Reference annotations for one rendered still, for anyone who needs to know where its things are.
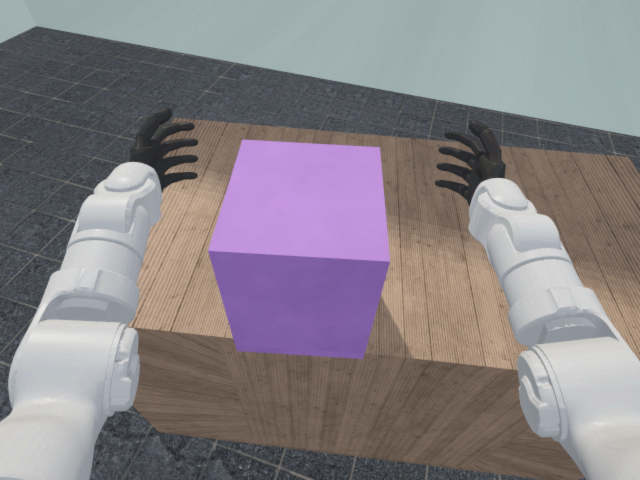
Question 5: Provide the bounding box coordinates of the left robot forearm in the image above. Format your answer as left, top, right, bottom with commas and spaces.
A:
8, 162, 162, 409

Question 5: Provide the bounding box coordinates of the left robot upper arm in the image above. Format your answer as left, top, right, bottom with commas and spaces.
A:
0, 319, 140, 480

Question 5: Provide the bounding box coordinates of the right robot forearm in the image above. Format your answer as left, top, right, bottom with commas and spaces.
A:
468, 178, 640, 368

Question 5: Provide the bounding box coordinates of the left robot hand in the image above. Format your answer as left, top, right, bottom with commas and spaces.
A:
129, 108, 198, 192

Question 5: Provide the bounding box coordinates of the carton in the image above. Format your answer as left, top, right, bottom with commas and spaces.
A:
208, 139, 390, 359

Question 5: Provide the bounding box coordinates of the pedestal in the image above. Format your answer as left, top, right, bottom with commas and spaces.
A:
127, 118, 640, 480

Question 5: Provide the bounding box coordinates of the right robot hand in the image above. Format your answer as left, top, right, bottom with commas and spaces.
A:
435, 120, 506, 206

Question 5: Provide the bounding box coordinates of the right robot upper arm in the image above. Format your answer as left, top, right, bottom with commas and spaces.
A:
517, 337, 640, 480

